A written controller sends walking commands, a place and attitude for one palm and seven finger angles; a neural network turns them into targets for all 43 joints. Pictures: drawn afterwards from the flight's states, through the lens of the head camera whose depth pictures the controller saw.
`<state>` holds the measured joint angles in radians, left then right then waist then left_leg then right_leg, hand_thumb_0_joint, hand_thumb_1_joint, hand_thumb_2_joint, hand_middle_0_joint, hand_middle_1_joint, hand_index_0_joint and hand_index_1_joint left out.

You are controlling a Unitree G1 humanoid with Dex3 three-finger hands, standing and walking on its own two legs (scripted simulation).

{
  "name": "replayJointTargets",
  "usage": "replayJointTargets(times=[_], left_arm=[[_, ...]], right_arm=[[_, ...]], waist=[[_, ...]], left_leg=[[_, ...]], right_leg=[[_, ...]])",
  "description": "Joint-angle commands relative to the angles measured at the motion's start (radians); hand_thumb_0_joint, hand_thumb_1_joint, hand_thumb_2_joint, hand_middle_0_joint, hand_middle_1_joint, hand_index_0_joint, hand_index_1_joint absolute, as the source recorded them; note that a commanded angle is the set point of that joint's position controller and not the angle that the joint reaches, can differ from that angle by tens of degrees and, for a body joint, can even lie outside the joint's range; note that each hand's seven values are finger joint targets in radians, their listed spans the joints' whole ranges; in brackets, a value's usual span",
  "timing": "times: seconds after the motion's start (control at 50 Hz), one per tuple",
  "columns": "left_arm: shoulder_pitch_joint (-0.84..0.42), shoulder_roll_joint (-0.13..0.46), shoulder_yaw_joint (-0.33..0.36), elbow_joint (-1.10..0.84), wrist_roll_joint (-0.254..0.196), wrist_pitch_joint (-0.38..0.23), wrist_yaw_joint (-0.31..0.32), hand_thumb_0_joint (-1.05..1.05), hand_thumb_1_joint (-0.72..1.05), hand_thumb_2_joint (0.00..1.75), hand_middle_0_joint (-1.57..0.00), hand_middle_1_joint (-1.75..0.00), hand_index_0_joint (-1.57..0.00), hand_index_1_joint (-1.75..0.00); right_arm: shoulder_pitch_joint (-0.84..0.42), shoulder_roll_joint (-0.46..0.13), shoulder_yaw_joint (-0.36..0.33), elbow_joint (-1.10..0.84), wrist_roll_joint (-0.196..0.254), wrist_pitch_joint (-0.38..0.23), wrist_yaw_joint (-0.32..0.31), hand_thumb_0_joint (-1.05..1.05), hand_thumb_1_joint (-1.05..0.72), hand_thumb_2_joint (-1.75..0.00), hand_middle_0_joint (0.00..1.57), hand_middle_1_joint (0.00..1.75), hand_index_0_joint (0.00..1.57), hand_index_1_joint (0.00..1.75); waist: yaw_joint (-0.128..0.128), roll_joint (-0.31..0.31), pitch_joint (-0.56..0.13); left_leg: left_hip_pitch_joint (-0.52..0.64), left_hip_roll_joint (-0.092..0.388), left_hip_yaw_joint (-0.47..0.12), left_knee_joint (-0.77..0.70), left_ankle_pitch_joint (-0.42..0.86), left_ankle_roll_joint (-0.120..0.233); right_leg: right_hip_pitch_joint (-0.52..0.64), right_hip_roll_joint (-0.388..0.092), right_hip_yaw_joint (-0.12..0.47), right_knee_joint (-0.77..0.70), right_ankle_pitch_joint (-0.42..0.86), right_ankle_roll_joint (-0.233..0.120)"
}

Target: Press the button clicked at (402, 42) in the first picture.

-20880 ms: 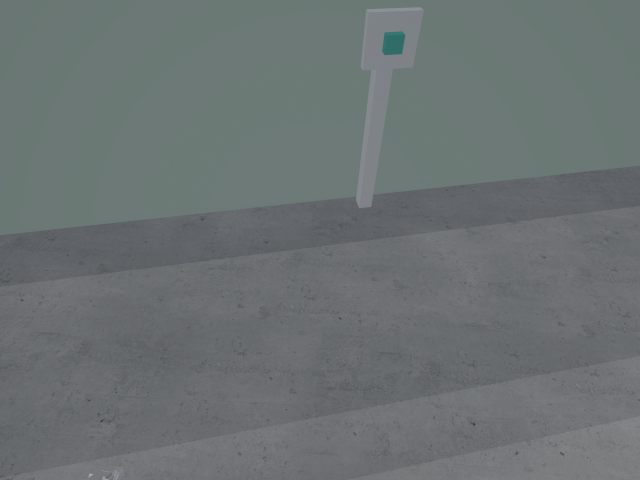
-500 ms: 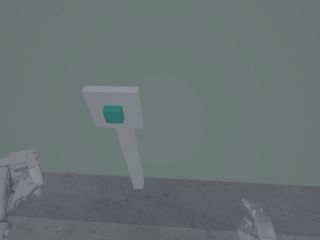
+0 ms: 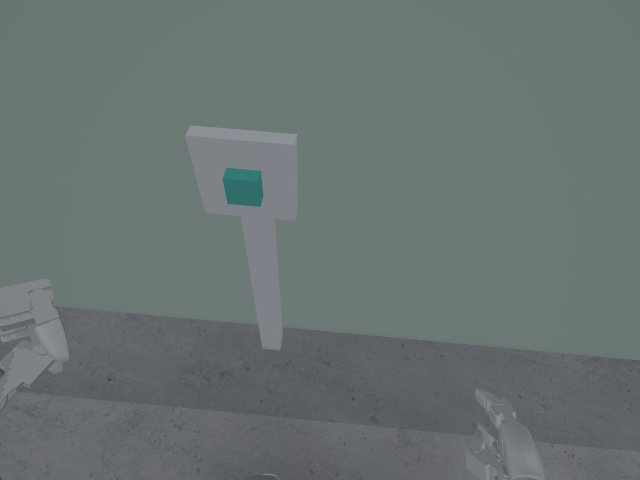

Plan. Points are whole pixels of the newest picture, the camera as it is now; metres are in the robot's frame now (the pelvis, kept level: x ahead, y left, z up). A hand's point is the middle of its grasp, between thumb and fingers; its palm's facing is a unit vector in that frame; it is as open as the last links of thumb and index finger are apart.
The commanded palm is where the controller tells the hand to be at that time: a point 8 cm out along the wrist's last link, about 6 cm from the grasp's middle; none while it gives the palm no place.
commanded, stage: step back with the hand held close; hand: left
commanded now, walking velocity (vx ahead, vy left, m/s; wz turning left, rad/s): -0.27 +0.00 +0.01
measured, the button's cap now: (244, 186) +0.57 +0.18 +0.01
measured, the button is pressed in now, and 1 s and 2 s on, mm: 0 0 0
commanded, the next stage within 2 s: stop stepping back and stand still in 0.64 s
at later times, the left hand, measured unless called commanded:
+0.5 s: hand out of the picture +0.13 +0.25 +0.17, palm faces +0.40 -0.80 -0.45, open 3.1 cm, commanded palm +0.05 +0.29 +0.19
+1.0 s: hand out of the picture +0.02 +0.21 +0.17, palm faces +0.34 -0.82 -0.46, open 3.1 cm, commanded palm -0.03 +0.25 +0.19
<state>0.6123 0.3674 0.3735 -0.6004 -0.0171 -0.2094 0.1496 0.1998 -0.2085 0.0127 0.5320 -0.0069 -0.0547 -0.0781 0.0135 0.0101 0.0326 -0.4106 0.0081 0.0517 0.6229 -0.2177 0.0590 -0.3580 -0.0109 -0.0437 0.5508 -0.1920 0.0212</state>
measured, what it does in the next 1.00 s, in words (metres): walks backwards: left foot, then right foot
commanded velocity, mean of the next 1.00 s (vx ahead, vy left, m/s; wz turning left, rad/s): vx -0.21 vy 0.03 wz -0.03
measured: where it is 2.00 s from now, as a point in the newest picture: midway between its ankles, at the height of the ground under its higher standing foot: outside the picture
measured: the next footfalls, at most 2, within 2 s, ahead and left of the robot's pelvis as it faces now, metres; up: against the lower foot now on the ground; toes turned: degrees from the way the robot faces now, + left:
left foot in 0.44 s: +0.04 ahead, +0.10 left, +0.00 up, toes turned +2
right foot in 0.80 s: -0.19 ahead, -0.13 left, +0.00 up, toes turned -2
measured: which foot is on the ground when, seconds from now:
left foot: down 0.00-0.30, up 0.32-0.42, down 0.44-0.80, up 0.82-1.00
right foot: down 0.00-0.44, up 0.46-0.78, down 0.80-1.00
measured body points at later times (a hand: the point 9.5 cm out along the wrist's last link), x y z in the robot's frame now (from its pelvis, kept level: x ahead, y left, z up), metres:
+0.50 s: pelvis -0.06 +0.00 +0.00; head -0.03 +0.04 +0.45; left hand +0.10 +0.29 +0.20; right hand +0.12 -0.23 -0.07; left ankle +0.00 +0.10 -0.73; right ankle +0.00 -0.13 -0.70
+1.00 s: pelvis -0.17 -0.03 +0.01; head -0.17 -0.02 +0.46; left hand +0.00 +0.25 +0.19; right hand -0.04 -0.29 -0.07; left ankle -0.17 +0.08 -0.72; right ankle -0.23 -0.13 -0.73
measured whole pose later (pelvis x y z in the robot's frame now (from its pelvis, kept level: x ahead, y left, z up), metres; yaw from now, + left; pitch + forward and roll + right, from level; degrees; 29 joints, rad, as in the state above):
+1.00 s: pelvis -0.17 -0.03 +0.01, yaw -2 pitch +3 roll +0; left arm 0.68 0.40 0.36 -0.56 -0.04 -0.18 0.16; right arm 0.28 -0.24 -0.01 0.63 0.00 -0.07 -0.07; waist 0.00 -0.02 -0.08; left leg -0.33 -0.01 0.04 0.58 -0.25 0.01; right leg -0.20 0.01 -0.02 0.47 -0.32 -0.02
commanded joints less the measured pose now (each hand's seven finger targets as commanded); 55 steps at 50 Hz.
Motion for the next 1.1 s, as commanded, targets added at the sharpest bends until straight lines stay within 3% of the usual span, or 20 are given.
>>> replayJointTargets(times=[0.0,0.1,0.16,0.22,0.28,0.32,0.38,0.42,0.46,0.5,0.54,0.7,0.74,0.78,0.8,0.84,0.88,0.96,1.02,1.08], left_arm=[[-0.052,0.16,0.115,-0.223,0.003,-0.076,0.03,0.0,0.9,0.9,-1.3,-1.5,-1.3,-1.5],[-0.029,0.171,0.148,-0.221,0.016,-0.095,0.027,0.0,0.9,0.9,-1.3,-1.5,-1.3,-1.5],[-0.017,0.165,0.158,-0.215,0.014,-0.109,0.014,0.0,0.9,0.9,-1.3,-1.5,-1.3,-1.5],[-0.033,0.17,0.147,-0.229,0.0,-0.112,0.009,0.0,0.9,0.9,-1.3,-1.5,-1.3,-1.5],[-0.056,0.188,0.119,-0.22,-0.009,-0.097,0.028,0.0,0.9,0.9,-1.3,-1.5,-1.3,-1.5],[-0.037,0.194,0.129,-0.19,-0.008,-0.088,0.041,0.0,0.9,0.9,-1.3,-1.5,-1.3,-1.5],[-0.04,0.197,0.13,-0.213,-0.007,-0.09,0.036,0.0,0.9,0.9,-1.3,-1.5,-1.3,-1.5],[-0.055,0.217,0.156,-0.272,0.007,-0.114,0.033,0.0,0.9,0.9,-1.3,-1.5,-1.3,-1.5],[-0.025,0.19,0.162,-0.257,-0.006,-0.111,0.023,0.0,0.9,0.9,-1.3,-1.5,-1.3,-1.5],[-0.033,0.171,0.136,-0.301,-0.026,-0.106,0.027,0.0,0.9,0.9,-1.3,-1.5,-1.3,-1.5],[0.007,0.135,0.087,-0.28,-0.026,-0.095,0.023,0.0,0.9,0.9,-1.3,-1.5,-1.3,-1.5],[0.058,0.211,0.132,-0.258,-0.047,-0.07,-0.001,0.0,0.9,0.9,-1.3,-1.5,-1.3,-1.5],[0.087,0.238,0.156,-0.265,-0.062,-0.078,-0.017,0.0,0.9,0.9,-1.3,-1.5,-1.3,-1.5],[0.104,0.282,0.206,-0.224,-0.072,-0.072,-0.001,0.0,0.9,0.9,-1.3,-1.5,-1.3,-1.5],[0.097,0.256,0.175,-0.207,-0.075,-0.054,0.004,0.0,0.9,0.9,-1.3,-1.5,-1.3,-1.5],[0.102,0.203,0.146,-0.146,-0.052,-0.022,0.024,0.0,0.9,0.9,-1.3,-1.5,-1.3,-1.5],[0.043,0.188,0.122,-0.127,-0.03,-0.021,0.038,0.0,0.9,0.9,-1.3,-1.5,-1.3,-1.5],[-0.035,0.163,0.07,-0.142,-0.017,-0.03,0.043,0.0,0.9,0.9,-1.3,-1.5,-1.3,-1.5],[-0.007,0.189,0.087,-0.165,-0.007,-0.047,0.041,0.0,0.9,0.9,-1.3,-1.5,-1.3,-1.5],[-0.004,0.192,0.092,-0.212,-0.013,-0.058,0.034,0.0,0.9,0.9,-1.3,-1.5,-1.3,-1.5]], right_arm=[[-0.083,-0.15,-0.061,-0.141,-0.003,-0.069,-0.016,0.0,-0.9,-0.9,0.2,0.3,0.2,0.3],[-0.102,-0.147,-0.061,-0.142,-0.006,-0.088,-0.016,0.0,-0.9,-0.9,0.2,0.3,0.2,0.3],[-0.09,-0.142,-0.067,-0.133,-0.007,-0.093,-0.008,0.0,-0.9,-0.9,0.2,0.3,0.2,0.3],[-0.074,-0.132,-0.072,-0.116,-0.005,-0.089,0.001,0.0,-0.9,-0.9,0.2,0.3,0.2,0.3],[-0.067,-0.108,-0.076,-0.084,-0.006,-0.058,0.018,0.0,-0.9,-0.9,0.2,0.3,0.2,0.3],[-0.073,-0.089,-0.072,-0.072,-0.007,-0.036,0.019,0.0,-0.9,-0.9,0.2,0.3,0.2,0.3],[-0.085,-0.098,-0.057,-0.073,-0.004,-0.024,0.005,0.0,-0.9,-0.9,0.2,0.3,0.2,0.3],[-0.111,-0.134,-0.072,-0.094,-0.012,-0.052,-0.003,0.0,-0.9,-0.9,0.2,0.3,0.2,0.3],[-0.08,-0.113,-0.087,-0.082,-0.033,-0.09,0.007,0.0,-0.9,-0.9,0.2,0.3,0.2,0.3],[-0.071,-0.115,-0.093,-0.06,-0.03,-0.108,0.015,0.0,-0.9,-0.9,0.2,0.3,0.2,0.3],[-0.055,-0.113,-0.088,-0.036,-0.022,-0.12,0.031,0.0,-0.9,-0.9,0.2,0.3,0.2,0.3],[-0.082,-0.117,-0.065,-0.036,-0.037,-0.109,0.034,0.0,-0.9,-0.9,0.2,0.3,0.2,0.3],[-0.099,-0.112,-0.059,-0.071,-0.025,-0.081,0.039,0.0,-0.9,-0.9,0.2,0.3,0.2,0.3],[-0.103,-0.093,-0.055,-0.091,-0.01,-0.045,0.035,0.0,-0.9,-0.9,0.2,0.3,0.2,0.3],[-0.103,-0.111,-0.066,-0.088,0.008,-0.045,0.034,0.0,-0.9,-0.9,0.2,0.3,0.2,0.3],[-0.076,-0.081,-0.046,-0.066,0.015,-0.038,0.022,0.0,-0.9,-0.9,0.2,0.3,0.2,0.3],[-0.106,-0.087,-0.038,-0.075,0.015,-0.053,0.003,0.0,-0.9,-0.9,0.2,0.3,0.2,0.3],[-0.063,-0.124,-0.057,-0.066,0.015,-0.097,-0.009,0.0,-0.9,-0.9,0.2,0.3,0.2,0.3],[-0.037,-0.151,-0.068,-0.078,0.019,-0.113,-0.008,0.0,-0.9,-0.9,0.2,0.3,0.2,0.3],[-0.055,-0.131,-0.049,-0.067,0.008,-0.117,-0.002,0.0,-0.9,-0.9,0.2,0.3,0.2,0.3]], waist=[[-0.024,0.067,-0.071],[-0.011,0.179,-0.108],[-0.014,0.116,-0.102],[-0.025,-0.017,-0.128],[-0.03,-0.182,-0.136],[-0.035,-0.194,-0.146],[-0.046,-0.058,-0.092],[-0.021,0.265,-0.141],[-0.031,0.237,-0.181],[-0.019,0.137,-0.201],[-0.016,0.17,-0.224],[-0.004,0.222,-0.261],[0.0,0.149,-0.234],[-0.01,-0.114,-0.186],[0.013,-0.235,-0.182],[-0.034,-0.169,-0.167],[-0.032,-0.129,-0.129],[-0.029,-0.082,-0.119],[-0.018,0.058,-0.17],[-0.022,0.163,-0.112]], left_leg=[[-0.189,0.114,-0.18,-0.269,-0.403,0.013],[-0.361,0.208,-0.272,-0.386,-0.467,0.059],[-0.401,0.202,-0.256,-0.325,-0.426,0.068],[-0.219,0.085,-0.149,-0.131,-0.312,0.007],[0.039,-0.025,-0.078,0.236,-0.188,-0.068],[0.068,-0.013,-0.1,0.286,-0.195,-0.063],[0.117,0.015,-0.087,-0.16,-0.084,-0.043],[-0.091,0.296,-0.358,-0.351,0.07,0.074],[-0.136,0.371,-0.432,-0.408,-0.038,0.13],[0.082,0.329,-0.309,-0.276,0.283,0.114],[0.205,0.293,-0.237,-0.262,0.42,0.09],[0.224,0.226,-0.194,-0.355,0.256,0.019],[0.192,0.141,-0.106,-0.313,0.068,-0.033],[0.172,0.005,0.019,0.046,-0.11,-0.098],[0.053,-0.047,-0.043,0.264,-0.166,-0.097],[-0.136,0.006,-0.092,0.314,-0.139,-0.079],[-0.073,0.018,-0.047,0.156,-0.115,-0.065],[0.177,0.023,-0.033,-0.244,0.052,-0.02],[0.303,0.124,-0.146,-0.179,0.398,0.02],[0.165,0.169,-0.244,-0.307,0.156,0.018]], right_leg=[[0.16,-0.014,0.125,-0.071,-0.203,-0.027],[0.356,0.065,0.074,0.17,0.005,-0.004],[0.374,0.062,0.12,0.177,0.053,-0.012],[0.18,-0.039,0.282,-0.018,0.057,-0.057],[-0.132,-0.27,0.463,-0.29,-0.159,-0.175],[-0.132,-0.277,0.388,-0.27,0.007,-0.184],[-0.103,-0.114,0.21,-0.119,0.047,-0.076],[0.082,0.081,0.064,0.254,-0.062,0.005],[0.051,0.104,0.126,0.594,-0.28,-0.008],[-0.086,0.072,0.121,0.505,-0.307,-0.006],[-0.094,0.065,0.062,0.391,-0.318,0.001],[0.166,0.082,-0.019,-0.147,-0.154,-0.015],[0.208,0.038,-0.007,-0.3,-0.066,-0.03],[-0.011,-0.22,0.218,-0.401,-0.113,-0.121],[-0.046,-0.314,0.341,-0.387,-0.084,-0.162],[0.155,-0.289,0.218,-0.228,0.292,-0.169],[0.174,-0.251,0.173,-0.191,0.42,-0.144],[0.174,-0.169,0.139,-0.13,0.238,-0.064],[0.142,-0.046,0.07,-0.039,0.216,-0.009],[0.138,0.002,0.001,-0.001,-0.131,-0.008]])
